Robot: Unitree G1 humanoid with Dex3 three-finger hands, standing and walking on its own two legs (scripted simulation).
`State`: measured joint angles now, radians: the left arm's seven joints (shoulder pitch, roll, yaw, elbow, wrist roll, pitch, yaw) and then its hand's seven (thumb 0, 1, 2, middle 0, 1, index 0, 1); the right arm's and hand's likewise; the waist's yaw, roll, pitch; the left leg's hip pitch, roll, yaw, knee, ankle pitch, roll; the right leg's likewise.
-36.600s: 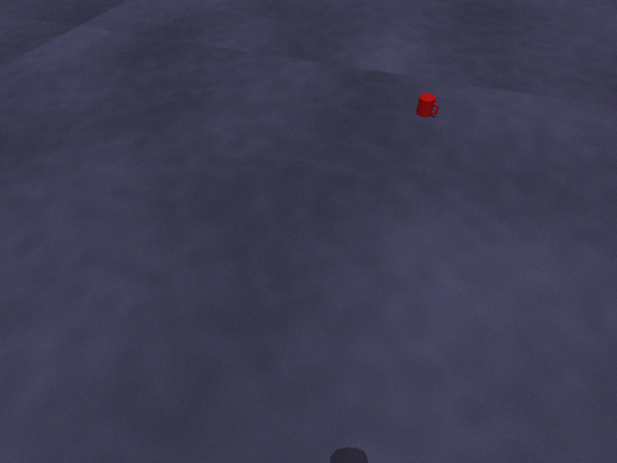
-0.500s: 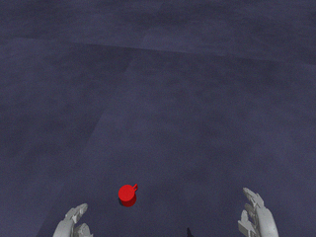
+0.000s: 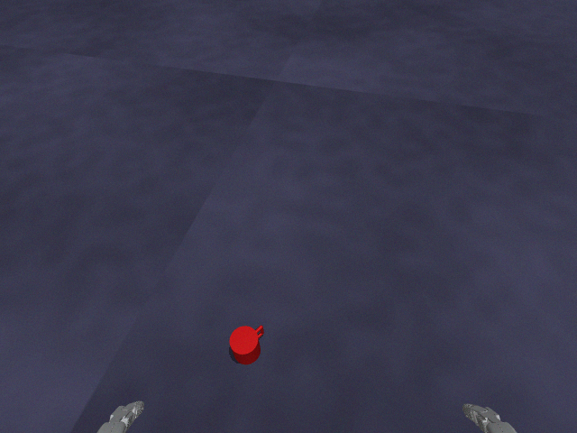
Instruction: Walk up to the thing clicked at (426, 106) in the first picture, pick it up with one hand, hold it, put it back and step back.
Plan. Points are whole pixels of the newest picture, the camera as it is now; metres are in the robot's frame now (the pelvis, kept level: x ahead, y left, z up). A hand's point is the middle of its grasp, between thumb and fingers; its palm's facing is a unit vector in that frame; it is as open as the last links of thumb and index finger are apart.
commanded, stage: stand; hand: left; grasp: from above
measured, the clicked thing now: (249, 341) +0.50 +0.17 -0.69
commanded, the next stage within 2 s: none
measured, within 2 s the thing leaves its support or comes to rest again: neither
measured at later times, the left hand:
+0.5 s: hand out of the picture +0.04 +0.24 -0.13, palm faces +0.05 -0.94 -0.33, open 7.4 cm
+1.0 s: hand out of the picture +0.05 +0.24 -0.13, palm faces +0.02 -0.94 -0.33, open 7.4 cm
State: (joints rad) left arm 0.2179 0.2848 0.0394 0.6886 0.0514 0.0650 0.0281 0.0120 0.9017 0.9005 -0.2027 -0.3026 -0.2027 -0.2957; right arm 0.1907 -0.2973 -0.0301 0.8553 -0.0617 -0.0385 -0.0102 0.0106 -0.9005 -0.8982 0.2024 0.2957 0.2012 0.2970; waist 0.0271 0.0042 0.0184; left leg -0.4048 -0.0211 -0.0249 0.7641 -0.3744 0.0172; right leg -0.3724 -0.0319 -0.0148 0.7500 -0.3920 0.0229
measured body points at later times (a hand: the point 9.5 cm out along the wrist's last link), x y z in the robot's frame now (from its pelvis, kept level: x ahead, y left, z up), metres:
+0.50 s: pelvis +0.00 +0.00 +0.03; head +0.00 +0.00 +0.48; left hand +0.04 +0.29 -0.11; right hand +0.08 -0.27 -0.11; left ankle +0.02 +0.11 -0.71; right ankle +0.00 -0.14 -0.71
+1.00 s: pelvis +0.00 +0.00 +0.04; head +0.00 -0.01 +0.48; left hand +0.05 +0.29 -0.10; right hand +0.07 -0.29 -0.11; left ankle +0.02 +0.11 -0.71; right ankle +0.00 -0.14 -0.71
